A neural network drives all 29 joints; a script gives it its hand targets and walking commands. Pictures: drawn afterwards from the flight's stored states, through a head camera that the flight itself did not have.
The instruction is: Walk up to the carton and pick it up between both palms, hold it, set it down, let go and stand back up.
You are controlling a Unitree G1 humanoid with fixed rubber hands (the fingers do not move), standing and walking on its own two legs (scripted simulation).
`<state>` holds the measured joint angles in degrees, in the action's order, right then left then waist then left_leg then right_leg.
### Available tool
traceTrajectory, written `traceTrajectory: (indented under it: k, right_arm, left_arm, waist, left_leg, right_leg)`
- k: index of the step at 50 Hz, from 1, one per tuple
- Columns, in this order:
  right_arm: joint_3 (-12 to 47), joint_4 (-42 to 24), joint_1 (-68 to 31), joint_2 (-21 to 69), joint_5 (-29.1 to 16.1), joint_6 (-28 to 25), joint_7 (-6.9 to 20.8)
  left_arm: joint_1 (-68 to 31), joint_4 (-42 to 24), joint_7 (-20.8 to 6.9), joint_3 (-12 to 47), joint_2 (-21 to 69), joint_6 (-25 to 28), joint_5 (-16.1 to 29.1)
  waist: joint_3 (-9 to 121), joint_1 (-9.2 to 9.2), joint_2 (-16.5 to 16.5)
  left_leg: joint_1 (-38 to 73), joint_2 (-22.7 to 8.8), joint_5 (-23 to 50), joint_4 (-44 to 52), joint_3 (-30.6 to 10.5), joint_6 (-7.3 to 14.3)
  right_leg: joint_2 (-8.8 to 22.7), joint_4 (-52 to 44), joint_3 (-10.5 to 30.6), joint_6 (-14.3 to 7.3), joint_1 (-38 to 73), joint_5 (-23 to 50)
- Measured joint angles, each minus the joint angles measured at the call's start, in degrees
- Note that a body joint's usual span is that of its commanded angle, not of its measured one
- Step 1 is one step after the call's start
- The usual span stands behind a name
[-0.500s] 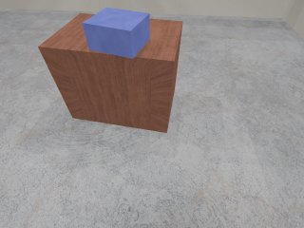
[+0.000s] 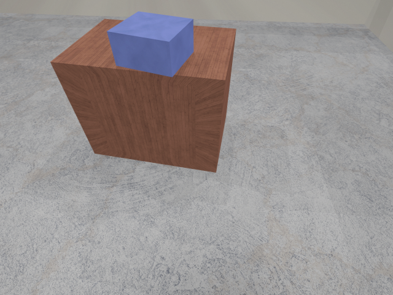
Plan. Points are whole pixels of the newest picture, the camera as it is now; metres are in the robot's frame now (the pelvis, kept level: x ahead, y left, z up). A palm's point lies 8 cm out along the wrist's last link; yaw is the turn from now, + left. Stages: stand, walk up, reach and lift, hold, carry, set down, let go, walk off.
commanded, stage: stand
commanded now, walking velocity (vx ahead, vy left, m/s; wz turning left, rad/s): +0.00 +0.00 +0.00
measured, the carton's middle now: (154, 42) +1.18 +0.23 -0.01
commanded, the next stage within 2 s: walk up in 0.46 s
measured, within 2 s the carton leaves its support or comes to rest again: neither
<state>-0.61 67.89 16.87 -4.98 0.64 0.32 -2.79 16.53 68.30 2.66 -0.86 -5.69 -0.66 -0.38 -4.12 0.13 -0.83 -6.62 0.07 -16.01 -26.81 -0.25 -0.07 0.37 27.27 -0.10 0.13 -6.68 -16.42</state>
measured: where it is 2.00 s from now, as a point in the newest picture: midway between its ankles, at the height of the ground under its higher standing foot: (150, 255)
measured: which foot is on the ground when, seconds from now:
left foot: down 0.00-0.70, up 0.72-0.96, down 0.98-1.00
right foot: down 0.00-0.98, up 1.00-1.00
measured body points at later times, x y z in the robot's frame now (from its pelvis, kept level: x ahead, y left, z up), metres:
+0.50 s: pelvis +0.00 +0.00 +0.00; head -0.01 +0.01 +0.45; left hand -0.03 +0.20 -0.17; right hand -0.03 -0.19 -0.16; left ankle -0.01 +0.12 -0.74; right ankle -0.01 -0.12 -0.74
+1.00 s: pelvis +0.05 +0.10 -0.04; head +0.04 +0.12 +0.41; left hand -0.02 +0.35 -0.19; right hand +0.07 -0.19 -0.16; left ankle +0.11 +0.23 -0.74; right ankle -0.01 -0.11 -0.73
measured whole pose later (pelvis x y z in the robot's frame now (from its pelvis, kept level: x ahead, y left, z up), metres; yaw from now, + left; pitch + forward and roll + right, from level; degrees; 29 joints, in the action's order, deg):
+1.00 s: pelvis +0.05 +0.10 -0.04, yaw -4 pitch -4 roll +0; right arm -4.8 51.8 18.6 -16.1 2.6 -1.9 1.1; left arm 27.6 63.0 2.6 -4.0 -11.1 -0.8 -4.7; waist -2.6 0.4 -1.5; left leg -21.0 -3.5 -19.3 -45.0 2.9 -1.5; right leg 5.4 47.0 8.3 0.1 -12.3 -35.5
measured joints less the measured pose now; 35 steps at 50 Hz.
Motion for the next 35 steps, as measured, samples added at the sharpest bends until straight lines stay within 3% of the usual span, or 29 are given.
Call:
traceTrajectory:
  k: [33, 35]
  right_arm:
    - [0.44, -0.06, 0.24, 1.01, -0.05, -0.17, -0.02]
    - [-0.07, -1.04, 0.83, 0.29, 1.49, -0.09, 0.95]
  left_arm:
    - [0.89, -0.22, 0.13, 0.22, 0.92, 0.35, -0.23]
    - [2.42, -1.87, 0.10, -0.30, 0.78, 0.81, -1.41]
  waist:
    - [0.34, 0.01, 0.08]
    - [0.88, 0.44, 0.32]
  left_leg:
    - [-0.79, 0.26, 0.82, 0.34, 0.31, 0.55]
    - [-2.57, 0.26, -6.41, -3.92, 0.58, 1.01]
  right_leg:
    - [0.26, -1.07, 0.31, 0.48, -0.52, 1.31]
    - [0.13, 0.58, 0.59, -0.52, -1.50, -0.93]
